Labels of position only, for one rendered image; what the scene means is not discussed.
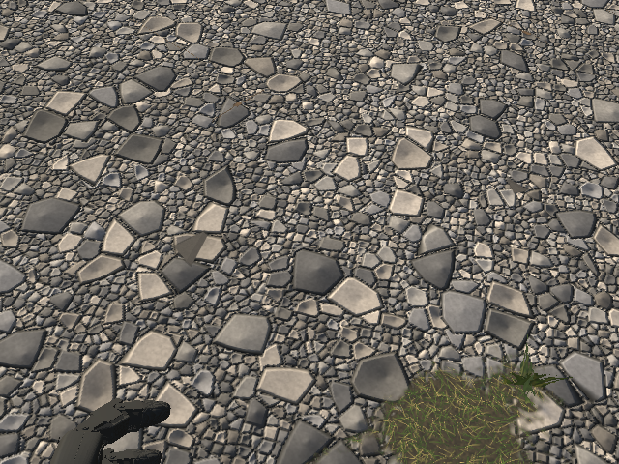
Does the robot left hand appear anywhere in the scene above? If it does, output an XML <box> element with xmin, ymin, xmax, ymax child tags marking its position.
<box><xmin>50</xmin><ymin>398</ymin><xmax>171</xmax><ymax>464</ymax></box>

